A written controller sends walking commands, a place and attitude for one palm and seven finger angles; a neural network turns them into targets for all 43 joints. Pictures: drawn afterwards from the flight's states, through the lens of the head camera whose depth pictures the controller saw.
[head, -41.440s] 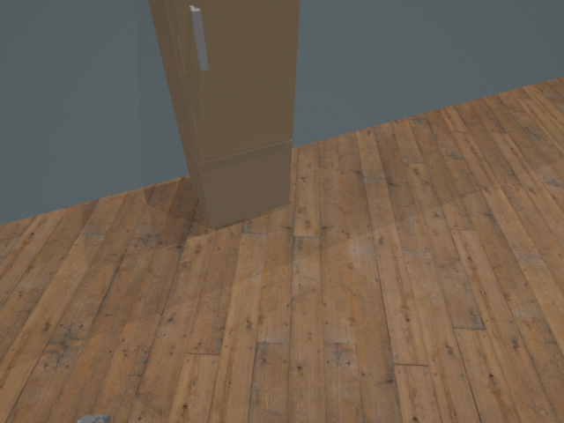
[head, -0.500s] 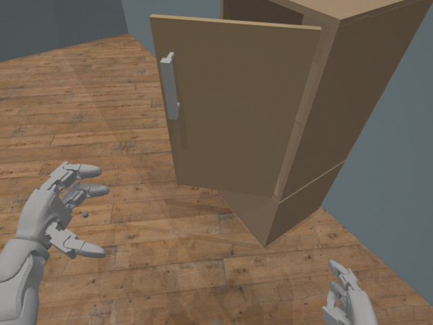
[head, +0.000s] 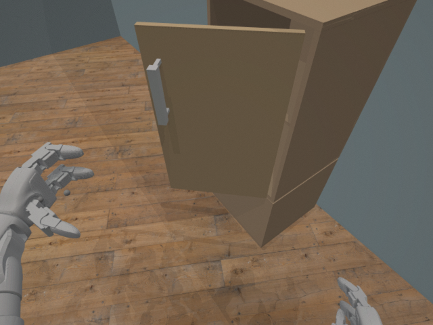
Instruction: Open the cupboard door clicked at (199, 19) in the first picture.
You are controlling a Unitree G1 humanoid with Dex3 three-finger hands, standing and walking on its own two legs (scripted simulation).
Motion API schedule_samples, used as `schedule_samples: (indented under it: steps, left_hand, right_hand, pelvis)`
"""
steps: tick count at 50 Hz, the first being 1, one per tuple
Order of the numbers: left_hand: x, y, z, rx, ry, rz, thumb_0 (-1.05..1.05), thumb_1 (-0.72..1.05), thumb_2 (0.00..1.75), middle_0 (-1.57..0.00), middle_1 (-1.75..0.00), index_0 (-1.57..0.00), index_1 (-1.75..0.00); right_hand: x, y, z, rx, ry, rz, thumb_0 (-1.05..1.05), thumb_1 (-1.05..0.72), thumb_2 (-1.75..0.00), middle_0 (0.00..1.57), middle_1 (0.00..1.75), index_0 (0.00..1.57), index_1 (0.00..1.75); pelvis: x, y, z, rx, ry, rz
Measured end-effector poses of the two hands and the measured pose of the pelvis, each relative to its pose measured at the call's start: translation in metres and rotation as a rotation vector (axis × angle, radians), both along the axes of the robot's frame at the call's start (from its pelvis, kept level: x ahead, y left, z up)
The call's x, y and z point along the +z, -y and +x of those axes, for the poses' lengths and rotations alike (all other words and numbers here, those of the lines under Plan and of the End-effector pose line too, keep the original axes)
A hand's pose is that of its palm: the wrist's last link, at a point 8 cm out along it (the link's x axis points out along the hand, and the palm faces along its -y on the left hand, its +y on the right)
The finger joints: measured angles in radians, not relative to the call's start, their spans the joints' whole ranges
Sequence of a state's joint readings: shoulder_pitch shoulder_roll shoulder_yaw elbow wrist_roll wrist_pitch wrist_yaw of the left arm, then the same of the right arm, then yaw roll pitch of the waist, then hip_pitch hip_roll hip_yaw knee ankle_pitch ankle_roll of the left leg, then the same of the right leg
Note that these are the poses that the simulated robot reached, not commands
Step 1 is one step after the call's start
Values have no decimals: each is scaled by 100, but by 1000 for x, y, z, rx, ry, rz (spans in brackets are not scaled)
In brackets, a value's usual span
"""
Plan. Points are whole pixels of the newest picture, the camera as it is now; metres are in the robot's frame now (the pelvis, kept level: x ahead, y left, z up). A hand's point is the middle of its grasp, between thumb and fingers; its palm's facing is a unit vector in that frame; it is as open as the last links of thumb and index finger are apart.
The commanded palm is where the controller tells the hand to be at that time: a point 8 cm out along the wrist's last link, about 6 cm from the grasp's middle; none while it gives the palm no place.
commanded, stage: raise the hand with hooked fingers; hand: left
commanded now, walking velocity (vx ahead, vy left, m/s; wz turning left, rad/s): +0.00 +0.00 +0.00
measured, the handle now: (160, 93) +0.61 +0.19 +0.11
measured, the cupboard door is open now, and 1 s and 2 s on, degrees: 46 46 46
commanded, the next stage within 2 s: move the hooked fingers beside the handle in 0.30 s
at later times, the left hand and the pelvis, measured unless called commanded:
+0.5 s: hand (64, 193) +0.29 +0.28 +0.12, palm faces +0.00 -1.00 -0.03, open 13.9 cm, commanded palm +0.28 +0.32 +0.13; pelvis +0.00 +0.00 +0.00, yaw +1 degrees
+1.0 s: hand (93, 152) +0.38 +0.27 +0.12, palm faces -0.03 -1.00 -0.01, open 13.9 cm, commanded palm +0.37 +0.32 +0.12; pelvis -0.01 +0.00 +0.00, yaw +0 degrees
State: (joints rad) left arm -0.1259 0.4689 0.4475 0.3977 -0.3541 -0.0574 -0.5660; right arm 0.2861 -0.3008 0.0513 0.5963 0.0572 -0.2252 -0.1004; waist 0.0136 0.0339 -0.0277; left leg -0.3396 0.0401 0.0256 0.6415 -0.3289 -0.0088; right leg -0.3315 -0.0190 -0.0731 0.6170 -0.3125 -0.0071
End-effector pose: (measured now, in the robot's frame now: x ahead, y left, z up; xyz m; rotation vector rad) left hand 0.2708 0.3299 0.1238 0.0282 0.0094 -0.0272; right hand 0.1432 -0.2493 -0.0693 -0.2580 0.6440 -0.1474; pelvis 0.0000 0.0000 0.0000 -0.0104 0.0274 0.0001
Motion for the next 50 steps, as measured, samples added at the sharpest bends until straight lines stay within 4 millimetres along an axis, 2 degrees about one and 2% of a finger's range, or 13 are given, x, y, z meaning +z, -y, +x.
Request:
schedule_samples:
  steps: [6, 25, 30, 36, 42, 50]
  left_hand:
    - [-2, 5, -2, 13, 19, 2, -1, -49, 30, -31, -120, -30, -120]
    - [3, -1, -4, 23, 17, 0, -1, -50, 30, -31, -120, -31, -120]
    - [3, 5, 12, 13, 22, -9, -1, -50, 30, -31, -120, -31, -120]
    - [5, 16, 43, -14, 9, -10, -1, -50, 30, -31, -120, -31, -120]
    - [5, 18, 68, -11, 4, -14, -1, -50, 30, -31, -120, -31, -120]
    - [0, 10, 93, 3, -15, -22, -1, -49, 30, -31, -120, -31, -120]
  right_hand:
    - [2, 0, -1, -7, 5, -4, 2, -90, -90, 20, 30, 20, 30]
    - [2, -18, 10, 31, 27, 22, 2, -90, -90, 21, 30, 20, 30]
    - [-1, -16, 7, 32, 4, 7, 2, -90, -90, 21, 30, 20, 30]
    - [-5, -10, -5, 4, -32, 0, 2, -90, -90, 21, 30, 20, 30]
    - [-11, 1, -27, -39, -94, -4, 2, -90, -90, 21, 30, 20, 30]
    - [-23, 16, -62, -93, -229, -31, 2, -90, -90, 21, 30, 20, 30]
  pelvis:
    - [1, -1, 0, -3, 6, 0]
    - [2, -3, -3, 9, 16, -1]
    - [1, -3, -6, 17, 11, -1]
    - [0, -2, -7, 13, -7, 1]
    - [-1, -1, -6, -1, -32, 3]
    - [-5, -1, -5, -7, -69, 1]
